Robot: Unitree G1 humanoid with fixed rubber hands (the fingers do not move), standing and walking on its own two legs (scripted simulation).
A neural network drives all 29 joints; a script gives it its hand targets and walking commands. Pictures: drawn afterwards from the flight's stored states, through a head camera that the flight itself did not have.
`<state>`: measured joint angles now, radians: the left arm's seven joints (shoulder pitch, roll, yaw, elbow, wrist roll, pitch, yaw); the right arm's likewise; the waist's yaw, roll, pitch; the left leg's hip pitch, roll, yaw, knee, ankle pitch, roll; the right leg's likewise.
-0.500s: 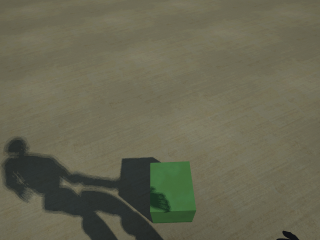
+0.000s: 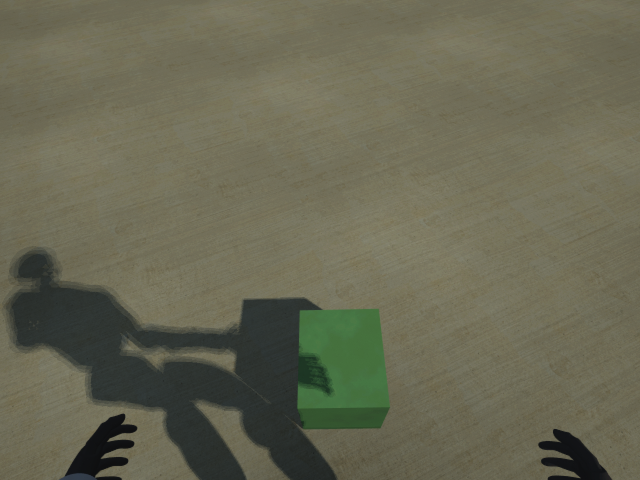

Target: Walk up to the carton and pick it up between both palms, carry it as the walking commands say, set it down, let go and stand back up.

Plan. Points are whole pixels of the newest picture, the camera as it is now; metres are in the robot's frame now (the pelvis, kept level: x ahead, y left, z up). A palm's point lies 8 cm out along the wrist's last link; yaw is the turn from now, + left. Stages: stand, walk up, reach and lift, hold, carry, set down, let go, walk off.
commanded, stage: reach and lift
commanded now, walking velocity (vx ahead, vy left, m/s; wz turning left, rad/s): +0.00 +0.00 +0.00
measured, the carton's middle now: (340, 369) +0.47 -0.02 -0.65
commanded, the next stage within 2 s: none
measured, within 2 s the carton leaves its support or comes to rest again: neither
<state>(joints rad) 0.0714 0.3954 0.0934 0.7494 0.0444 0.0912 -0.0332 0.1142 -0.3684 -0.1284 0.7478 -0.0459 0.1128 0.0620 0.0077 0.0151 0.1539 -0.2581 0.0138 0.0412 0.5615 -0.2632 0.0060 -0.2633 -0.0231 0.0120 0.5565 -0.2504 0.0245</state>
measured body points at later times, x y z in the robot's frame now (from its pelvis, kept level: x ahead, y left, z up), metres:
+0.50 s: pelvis +0.00 -0.02 -0.04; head +0.13 -0.02 +0.39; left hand +0.27 +0.27 -0.13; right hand +0.25 -0.28 -0.15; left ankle +0.03 +0.11 -0.73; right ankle +0.03 -0.13 -0.73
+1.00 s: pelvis -0.06 -0.01 -0.09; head +0.19 -0.01 +0.28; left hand +0.40 +0.23 -0.18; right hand +0.39 -0.24 -0.19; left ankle +0.03 +0.11 -0.73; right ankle +0.03 -0.13 -0.73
